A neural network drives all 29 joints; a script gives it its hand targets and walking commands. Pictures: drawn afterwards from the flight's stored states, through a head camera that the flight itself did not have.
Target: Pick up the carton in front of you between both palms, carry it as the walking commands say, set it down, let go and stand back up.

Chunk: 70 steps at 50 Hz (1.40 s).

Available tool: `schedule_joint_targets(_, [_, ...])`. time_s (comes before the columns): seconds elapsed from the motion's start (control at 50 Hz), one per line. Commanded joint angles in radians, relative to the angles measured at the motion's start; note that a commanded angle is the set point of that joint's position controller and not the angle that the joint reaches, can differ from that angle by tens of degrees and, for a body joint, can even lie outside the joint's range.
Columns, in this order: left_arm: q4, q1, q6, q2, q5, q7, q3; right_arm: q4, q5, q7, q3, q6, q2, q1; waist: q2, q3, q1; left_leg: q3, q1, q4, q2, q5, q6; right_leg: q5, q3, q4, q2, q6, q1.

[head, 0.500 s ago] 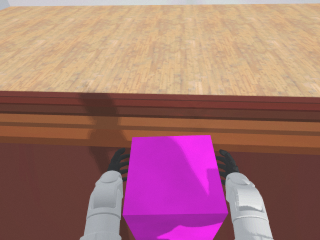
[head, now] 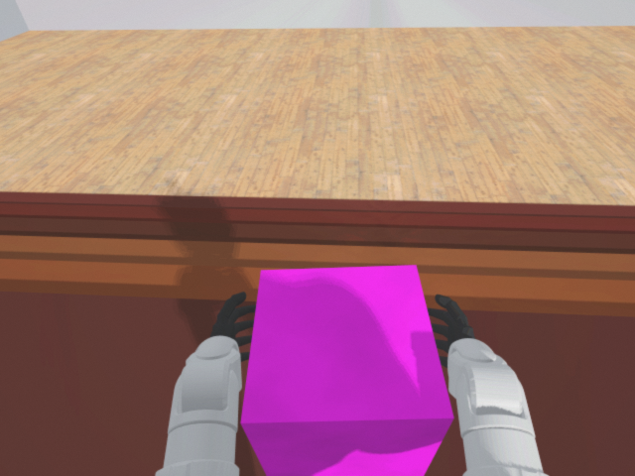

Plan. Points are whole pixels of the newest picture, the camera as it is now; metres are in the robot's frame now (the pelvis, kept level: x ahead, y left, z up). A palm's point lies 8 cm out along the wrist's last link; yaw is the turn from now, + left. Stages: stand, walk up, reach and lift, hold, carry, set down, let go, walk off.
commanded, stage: hold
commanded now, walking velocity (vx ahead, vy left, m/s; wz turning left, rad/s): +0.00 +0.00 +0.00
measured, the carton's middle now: (341, 380) +0.28 +0.00 -0.02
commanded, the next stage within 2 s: carry in 0.46 s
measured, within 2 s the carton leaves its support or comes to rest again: neither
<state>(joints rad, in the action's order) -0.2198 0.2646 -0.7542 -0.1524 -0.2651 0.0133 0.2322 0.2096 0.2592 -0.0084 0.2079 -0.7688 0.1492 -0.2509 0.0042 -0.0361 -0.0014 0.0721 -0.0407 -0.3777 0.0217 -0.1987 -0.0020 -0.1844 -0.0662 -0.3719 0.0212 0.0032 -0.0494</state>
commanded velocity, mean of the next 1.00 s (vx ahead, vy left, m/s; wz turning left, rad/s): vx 0.29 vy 0.00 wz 0.00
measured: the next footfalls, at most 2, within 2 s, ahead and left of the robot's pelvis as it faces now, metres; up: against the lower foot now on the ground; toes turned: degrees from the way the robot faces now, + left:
right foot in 0.90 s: +0.19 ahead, -0.09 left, +0.00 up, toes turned -8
left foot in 1.26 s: +0.50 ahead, +0.15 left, +0.00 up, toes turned +13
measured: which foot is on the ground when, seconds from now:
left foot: down 0.00-0.92, up 0.94-1.00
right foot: down 0.00-0.70, up 0.72-0.88, down 0.90-1.00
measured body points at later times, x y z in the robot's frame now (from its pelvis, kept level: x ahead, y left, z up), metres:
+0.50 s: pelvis +0.00 +0.00 +0.00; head -0.04 +0.00 +0.45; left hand +0.31 +0.15 +0.04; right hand +0.30 -0.15 +0.04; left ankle +0.02 +0.12 -0.74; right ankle +0.02 -0.12 -0.74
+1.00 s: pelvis +0.17 +0.00 -0.01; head +0.16 +0.00 +0.44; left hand +0.45 +0.16 +0.07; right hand +0.45 -0.15 +0.07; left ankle +0.07 +0.10 -0.69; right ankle +0.15 -0.08 -0.74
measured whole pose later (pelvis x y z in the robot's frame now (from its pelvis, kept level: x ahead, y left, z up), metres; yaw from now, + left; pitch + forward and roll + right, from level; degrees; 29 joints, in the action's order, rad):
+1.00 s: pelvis +0.17 +0.00 -0.01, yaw +3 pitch +6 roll -1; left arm 0.26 0.16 -1.17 -0.14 -0.11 -0.08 0.09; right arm -0.33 0.09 0.10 0.13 -1.20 0.13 -0.12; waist 0.01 0.16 0.01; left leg -0.07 -0.40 -0.97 -0.05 -0.47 0.01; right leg -0.28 0.20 -0.46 -0.02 -0.05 -0.29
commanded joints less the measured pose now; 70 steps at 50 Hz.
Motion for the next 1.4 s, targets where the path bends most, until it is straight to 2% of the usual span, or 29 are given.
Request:
schedule_joint_targets(0.0, [0.025,0.497,0.027,-0.900,0.236,0.223,-0.538,-0.057,-0.238,-0.218,-0.532,0.043,0.898,-0.533,-0.001,0.199,0.001,0.000,-0.020,0.062,0.057,0.054,0.004,0.049,-0.005,0.050,0.059,-0.005,0.038])
schedule_joint_targets(0.42, [0.019,0.466,0.026,-0.894,0.227,0.220,-0.533,-0.053,-0.235,-0.215,-0.527,0.041,0.895,-0.504,-0.002,0.229,0.001,0.002,0.007,0.061,0.062,0.136,0.001,0.125,-0.007,0.050,0.062,0.000,0.062])
schedule_joint_targets(0.44, [0.022,0.494,0.018,-0.893,0.238,0.222,-0.550,-0.057,-0.245,-0.216,-0.544,0.034,0.895,-0.540,-0.018,0.262,-0.003,-0.001,-0.105,-0.019,-0.113,0.029,0.008,0.015,0.010,-0.020,-0.120,-0.009,-0.045])
schedule_joint_targets(0.5, [0.081,0.519,0.006,-0.897,0.278,0.213,-0.595,-0.113,-0.290,-0.213,-0.594,0.021,0.901,-0.571,-0.030,0.236,-0.003,0.022,-0.240,-0.003,-0.081,-0.480,0.021,-0.539,-0.066,0.046,-0.123,-0.033,-0.168])
schedule_joint_targets(0.58, [0.185,0.489,-0.049,-0.876,0.335,0.183,-0.682,-0.209,-0.357,-0.194,-0.680,-0.033,0.886,-0.566,-0.102,0.323,-0.011,-0.086,-0.255,-0.172,-0.036,-0.197,0.005,-0.397,-0.165,0.081,-0.197,-0.084,-0.138])
schedule_joint_targets(0.62, [0.239,0.473,-0.104,-0.845,0.356,0.167,-0.717,-0.251,-0.393,-0.185,-0.720,-0.083,0.869,-0.554,-0.115,0.329,-0.008,-0.117,-0.239,-0.116,-0.028,-0.250,0.005,-0.454,-0.163,0.082,-0.206,-0.099,-0.173])
schedule_joint_targets(0.64, [0.268,0.483,-0.136,-0.832,0.370,0.161,-0.734,-0.278,-0.411,-0.182,-0.732,-0.114,0.858,-0.562,-0.095,0.306,-0.006,-0.095,-0.192,-0.061,-0.052,-0.277,0.012,-0.457,-0.122,0.038,-0.189,-0.088,-0.236])
schedule_joint_targets(0.66, [0.291,0.489,-0.168,-0.819,0.389,0.157,-0.749,-0.290,-0.424,-0.177,-0.737,-0.145,0.839,-0.560,-0.008,0.273,-0.002,-0.006,-0.138,0.011,-0.113,-0.326,0.031,-0.406,-0.032,-0.060,-0.136,-0.058,-0.322])
schedule_joint_targets(0.68, [0.309,0.504,-0.202,-0.811,0.412,0.156,-0.764,-0.290,-0.432,-0.171,-0.736,-0.177,0.819,-0.530,0.151,0.257,0.012,0.177,-0.055,0.098,-0.225,-0.369,0.082,-0.318,0.078,-0.256,-0.074,-0.020,-0.446])
schedule_joint_targets(0.7, [0.328,0.507,-0.234,-0.812,0.441,0.156,-0.785,-0.298,-0.436,-0.161,-0.736,-0.208,0.799,-0.497,0.256,0.238,0.024,0.354,0.058,0.143,-0.324,-0.272,0.149,-0.286,0.155,-0.382,-0.034,0.001,-0.613])
schedule_joint_targets(0.72, [0.358,0.527,-0.262,-0.818,0.479,0.160,-0.808,-0.332,-0.440,-0.149,-0.740,-0.234,0.790,-0.487,0.243,0.207,0.029,0.407,0.118,0.134,-0.365,-0.078,0.202,-0.349,0.169,-0.385,-0.041,-0.003,-0.714])
schedule_joint_targets(0.74, [0.381,0.526,-0.284,-0.829,0.516,0.163,-0.829,-0.383,-0.455,-0.138,-0.756,-0.260,0.792,-0.484,0.181,0.220,0.032,0.371,0.147,0.111,-0.361,0.074,0.219,-0.370,0.159,-0.377,-0.051,-0.010,-0.722])
schedule_joint_targets(0.78, [0.420,0.489,-0.321,-0.856,0.566,0.163,-0.845,-0.487,-0.493,-0.124,-0.784,-0.304,0.805,-0.492,0.140,0.300,0.033,0.232,0.169,0.065,-0.322,0.211,0.178,-0.273,0.188,-0.282,-0.037,-0.007,-0.634])
schedule_joint_targets(0.82, [0.463,0.430,-0.353,-0.869,0.572,0.155,-0.839,-0.555,-0.523,-0.124,-0.808,-0.343,0.826,-0.470,0.176,0.354,0.027,0.095,0.110,0.033,-0.262,0.190,0.129,-0.175,0.244,-0.154,-0.002,-0.002,-0.464])
schedule_joint_targets(0.86, [0.502,0.366,-0.383,-0.872,0.554,0.145,-0.827,-0.586,-0.541,-0.134,-0.821,-0.377,0.844,-0.412,0.108,0.406,0.006,-0.071,-0.150,-0.092,-0.191,0.144,0.073,-0.001,0.273,0.008,0.009,-0.008,-0.034])
schedule_joint_targets(0.88, [0.508,0.325,-0.397,-0.863,0.539,0.139,-0.814,-0.592,-0.549,-0.142,-0.821,-0.392,0.843,-0.397,0.001,0.460,-0.010,-0.144,-0.343,-0.247,-0.152,0.067,0.031,-0.066,0.140,0.038,-0.104,-0.041,0.218])
schedule_joint_targets(0.9, [0.516,0.283,-0.406,-0.829,0.508,0.133,-0.796,-0.621,-0.563,-0.152,-0.825,-0.409,0.836,-0.400,-0.250,0.465,-0.025,-0.218,-0.607,-0.516,-0.075,-0.143,-0.023,-0.203,-0.279,0.133,-0.373,-0.154,0.352])
schedule_joint_targets(0.92, [0.523,0.281,-0.413,-0.830,0.482,0.125,-0.789,-0.629,-0.575,-0.161,-0.828,-0.424,0.836,-0.431,-0.285,0.406,-0.027,-0.166,-0.776,-0.621,-0.036,-0.318,-0.001,-0.103,-0.462,0.166,-0.486,-0.254,0.360])
schedule_joint_targets(0.94, [0.548,0.299,-0.426,-0.873,0.490,0.121,-0.797,-0.623,-0.581,-0.168,-0.832,-0.433,0.847,-0.443,-0.174,0.370,-0.026,-0.110,-0.815,-0.705,-0.095,-0.338,0.023,-0.019,-0.428,0.137,-0.497,-0.272,0.320])
schedule_joint_targets(0.98, [0.610,0.373,-0.441,-0.875,0.526,0.120,-0.814,-0.619,-0.604,-0.172,-0.833,-0.443,0.854,-0.458,-0.035,0.357,-0.026,-0.095,-0.802,-0.689,-0.150,-0.262,0.027,-0.006,-0.263,0.149,-0.434,-0.206,0.248])
schedule_joint_targets(1.08, [0.609,0.379,-0.474,-0.848,0.584,0.140,-0.830,-0.590,-0.564,-0.140,-0.798,-0.456,0.843,-0.393,-0.119,0.297,-0.018,-0.205,-0.628,-0.348,-0.101,-0.040,-0.012,0.132,0.053,0.197,-0.293,-0.124,0.120])
schedule_joint_targets(1.16, [0.588,0.362,-0.488,-0.818,0.587,0.155,-0.822,-0.582,-0.526,-0.122,-0.779,-0.468,0.828,-0.371,-0.181,0.253,-0.022,-0.295,-0.467,-0.167,-0.055,0.086,0.007,0.239,0.156,0.155,-0.264,-0.093,0.047])
schedule_joint_targets(1.22, [0.599,0.378,-0.494,-0.813,0.587,0.159,-0.823,-0.575,-0.524,-0.124,-0.771,-0.470,0.833,-0.367,-0.138,0.314,0.002,-0.376,-0.151,-0.107,0.005,0.080,0.035,0.397,0.273,-0.095,-0.222,-0.046,-0.053])
schedule_joint_targets(1.24, [0.600,0.378,-0.495,-0.805,0.583,0.160,-0.823,-0.568,-0.521,-0.126,-0.763,-0.470,0.828,-0.360,-0.091,0.376,0.017,-0.333,0.044,-0.115,-0.027,0.027,0.043,0.343,0.296,-0.274,-0.190,-0.021,-0.157])
schedule_joint_targets(1.26, [0.609,0.393,-0.498,-0.796,0.582,0.161,-0.822,-0.566,-0.513,-0.128,-0.755,-0.468,0.819,-0.354,0.087,0.435,0.035,0.055,0.180,0.024,-0.263,-0.234,0.103,0.106,0.282,-0.545,-0.128,0.026,-0.331])
schedule_joint_targets(1.28, [0.618,0.416,-0.503,-0.817,0.584,0.161,-0.829,-0.551,-0.510,-0.132,-0.754,-0.463,0.823,-0.375,0.286,0.469,0.027,0.461,0.333,0.148,-0.482,-0.238,0.226,-0.284,0.217,-0.801,-0.014,0.042,-0.600])
schedule_joint_targets(1.3, [0.608,0.418,-0.497,-0.829,0.582,0.164,-0.831,-0.562,-0.525,-0.133,-0.763,-0.458,0.857,-0.371,0.236,0.454,0.024,0.445,0.297,0.152,-0.480,-0.114,0.243,-0.291,0.097,-0.924,-0.070,0.007,-0.674])
schedule_joint_targets(1.34, [0.623,0.449,-0.474,-0.884,0.590,0.167,-0.842,-0.601,-0.545,-0.139,-0.794,-0.437,0.922,-0.419,0.074,0.438,0.027,0.255,0.206,0.105,-0.419,0.100,0.203,-0.216,0.072,-0.929,-0.139,-0.025,-0.686])
schedule_joint_targets(1.38, [0.632,0.478,-0.450,-0.894,0.581,0.159,-0.863,-0.630,-0.578,-0.143,-0.832,-0.416,0.942,-0.496,0.054,0.440,0.018,0.100,0.117,0.123,-0.371,0.142,0.151,-0.136,0.075,-0.811,-0.163,-0.032,-0.619])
